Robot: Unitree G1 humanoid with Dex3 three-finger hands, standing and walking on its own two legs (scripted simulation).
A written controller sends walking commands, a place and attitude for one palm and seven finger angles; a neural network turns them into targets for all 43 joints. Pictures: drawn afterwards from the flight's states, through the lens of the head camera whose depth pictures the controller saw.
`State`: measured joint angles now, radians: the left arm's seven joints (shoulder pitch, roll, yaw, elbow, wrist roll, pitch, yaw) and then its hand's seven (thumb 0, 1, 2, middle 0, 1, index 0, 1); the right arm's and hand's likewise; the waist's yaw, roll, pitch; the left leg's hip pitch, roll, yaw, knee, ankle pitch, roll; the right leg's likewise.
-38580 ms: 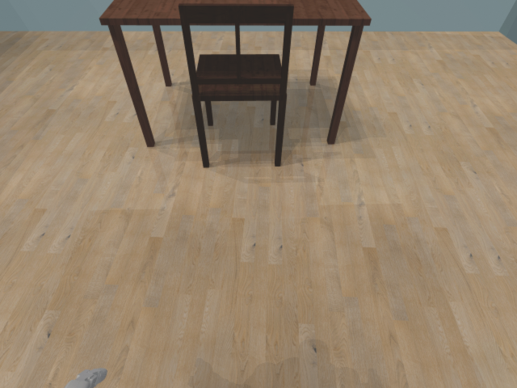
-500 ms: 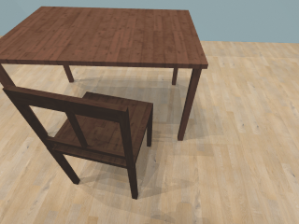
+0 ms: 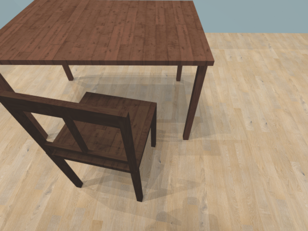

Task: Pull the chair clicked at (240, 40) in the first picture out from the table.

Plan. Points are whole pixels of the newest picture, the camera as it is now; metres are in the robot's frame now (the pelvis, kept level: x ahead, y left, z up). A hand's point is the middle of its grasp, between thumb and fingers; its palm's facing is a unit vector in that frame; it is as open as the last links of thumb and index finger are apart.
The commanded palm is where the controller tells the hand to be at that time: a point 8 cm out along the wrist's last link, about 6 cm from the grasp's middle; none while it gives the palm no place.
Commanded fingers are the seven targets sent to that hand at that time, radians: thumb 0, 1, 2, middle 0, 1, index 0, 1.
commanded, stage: come to a stop and stand still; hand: left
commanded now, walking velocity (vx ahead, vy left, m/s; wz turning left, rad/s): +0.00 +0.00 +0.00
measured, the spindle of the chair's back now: (76, 135) +0.44 +0.32 -0.11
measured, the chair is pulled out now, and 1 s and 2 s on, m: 0.23 0.23 0.23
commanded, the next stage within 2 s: look again from close up in 0.70 s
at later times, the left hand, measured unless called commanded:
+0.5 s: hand out of the picture +0.02 +0.13 -0.17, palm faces +0.02 -0.98 -0.21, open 7.3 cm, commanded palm none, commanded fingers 0.00 0.90 0.90 -0.20 -0.30 -0.20 -0.30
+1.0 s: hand out of the picture +0.00 +0.12 -0.17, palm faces +0.04 -0.98 -0.18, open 7.3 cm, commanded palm none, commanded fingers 0.00 0.90 0.90 -0.20 -0.30 -0.20 -0.30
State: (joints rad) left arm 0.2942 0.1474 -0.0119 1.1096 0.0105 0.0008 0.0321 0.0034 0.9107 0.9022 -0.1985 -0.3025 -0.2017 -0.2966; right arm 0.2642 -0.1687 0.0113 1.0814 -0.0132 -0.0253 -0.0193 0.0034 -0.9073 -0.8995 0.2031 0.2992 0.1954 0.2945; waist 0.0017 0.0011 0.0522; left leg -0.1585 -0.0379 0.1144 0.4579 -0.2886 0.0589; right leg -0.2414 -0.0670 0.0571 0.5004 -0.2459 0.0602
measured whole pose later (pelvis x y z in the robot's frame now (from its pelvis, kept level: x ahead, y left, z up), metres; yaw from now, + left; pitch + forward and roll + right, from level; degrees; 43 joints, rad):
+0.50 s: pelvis +0.01 -0.04 +0.00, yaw +0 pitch -1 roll +1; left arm 0.26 0.16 0.00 1.11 0.01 -0.01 0.04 0.01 0.93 0.90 -0.20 -0.30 -0.20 -0.30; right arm 0.26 -0.15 0.01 1.14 -0.01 -0.02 -0.02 0.00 -0.90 -0.90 0.20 0.30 0.19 0.29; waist -0.01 0.00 0.04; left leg -0.14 0.03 0.09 0.45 -0.29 -0.01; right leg -0.22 0.00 0.02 0.49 -0.26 0.00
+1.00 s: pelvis +0.01 -0.05 +0.00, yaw +1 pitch -1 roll +0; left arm 0.29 0.14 0.00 1.12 0.01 -0.02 0.04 0.01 0.92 0.90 -0.20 -0.30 -0.20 -0.30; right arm 0.28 -0.13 0.01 1.15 -0.01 -0.02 -0.02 0.00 -0.91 -0.90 0.20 0.30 0.19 0.29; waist 0.00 -0.01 0.04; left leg -0.14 0.04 0.08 0.43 -0.28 -0.02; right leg -0.21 0.01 0.01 0.46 -0.24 -0.01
